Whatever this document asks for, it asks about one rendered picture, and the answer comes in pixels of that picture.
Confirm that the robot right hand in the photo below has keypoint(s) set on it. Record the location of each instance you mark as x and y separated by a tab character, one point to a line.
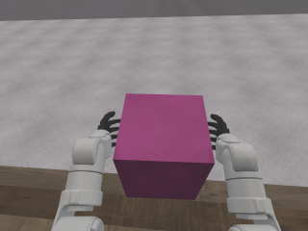
221	127

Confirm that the left robot upper arm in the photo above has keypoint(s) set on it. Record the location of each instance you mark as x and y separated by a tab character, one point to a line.
79	223

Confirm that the carton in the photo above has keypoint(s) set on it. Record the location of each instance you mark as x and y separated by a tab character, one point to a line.
163	147

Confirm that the robot right forearm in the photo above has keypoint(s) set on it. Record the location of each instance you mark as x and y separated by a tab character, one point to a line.
246	192

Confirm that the robot left forearm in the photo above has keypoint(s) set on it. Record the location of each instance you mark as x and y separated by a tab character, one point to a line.
84	180

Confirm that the robot left hand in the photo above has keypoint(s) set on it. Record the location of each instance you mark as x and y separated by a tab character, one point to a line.
105	124

